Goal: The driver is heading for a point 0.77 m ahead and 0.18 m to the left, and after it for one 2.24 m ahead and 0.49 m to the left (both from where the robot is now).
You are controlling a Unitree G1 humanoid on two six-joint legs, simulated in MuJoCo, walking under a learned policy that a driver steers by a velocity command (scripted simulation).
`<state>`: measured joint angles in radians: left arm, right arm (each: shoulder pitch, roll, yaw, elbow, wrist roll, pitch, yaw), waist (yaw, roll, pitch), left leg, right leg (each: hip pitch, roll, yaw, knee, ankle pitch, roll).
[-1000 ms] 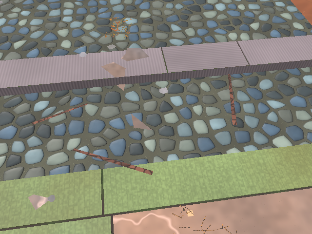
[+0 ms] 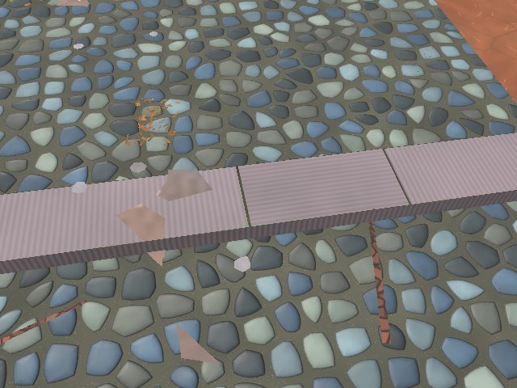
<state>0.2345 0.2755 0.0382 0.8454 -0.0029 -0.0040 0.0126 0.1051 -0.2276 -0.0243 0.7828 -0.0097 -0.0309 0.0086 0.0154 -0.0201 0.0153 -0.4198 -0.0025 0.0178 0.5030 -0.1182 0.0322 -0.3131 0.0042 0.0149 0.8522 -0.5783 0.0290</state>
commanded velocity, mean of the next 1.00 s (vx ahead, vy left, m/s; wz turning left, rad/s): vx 0.39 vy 0.00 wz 0.25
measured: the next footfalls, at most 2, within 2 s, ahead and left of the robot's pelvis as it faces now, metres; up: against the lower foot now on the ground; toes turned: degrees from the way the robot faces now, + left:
right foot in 0.22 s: +0.08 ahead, -0.14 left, +0.00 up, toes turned -1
left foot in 0.70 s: +0.39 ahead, +0.14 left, +0.00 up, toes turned +11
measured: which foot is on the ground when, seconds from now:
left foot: down 0.00-0.22, up 0.24-0.68, down 0.70-1.00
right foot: up 0.00-0.20, down 0.22-0.70, up 0.72-1.00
